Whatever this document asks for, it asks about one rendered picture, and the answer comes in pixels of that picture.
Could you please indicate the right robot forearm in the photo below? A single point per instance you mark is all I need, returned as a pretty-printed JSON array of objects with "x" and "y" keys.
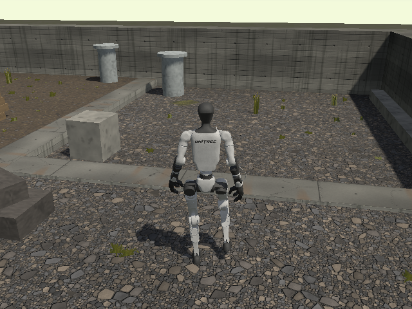
[{"x": 236, "y": 174}]

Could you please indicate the robot right upper arm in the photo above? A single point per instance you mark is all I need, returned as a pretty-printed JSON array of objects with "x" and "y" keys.
[{"x": 229, "y": 148}]

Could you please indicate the robot right hand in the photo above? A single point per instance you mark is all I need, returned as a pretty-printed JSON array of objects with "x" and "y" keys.
[{"x": 239, "y": 192}]

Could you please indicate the robot torso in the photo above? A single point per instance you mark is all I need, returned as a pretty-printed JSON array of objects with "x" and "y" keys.
[{"x": 205, "y": 155}]

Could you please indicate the left robot forearm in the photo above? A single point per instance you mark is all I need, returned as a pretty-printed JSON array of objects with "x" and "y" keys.
[{"x": 175, "y": 171}]

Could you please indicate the robot left hand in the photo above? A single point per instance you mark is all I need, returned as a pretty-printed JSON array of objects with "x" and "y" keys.
[{"x": 176, "y": 184}]

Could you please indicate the robot left upper arm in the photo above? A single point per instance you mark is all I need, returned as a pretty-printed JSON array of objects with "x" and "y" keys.
[{"x": 182, "y": 147}]

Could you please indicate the robot left foot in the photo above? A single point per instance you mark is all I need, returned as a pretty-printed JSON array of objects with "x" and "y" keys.
[{"x": 196, "y": 259}]

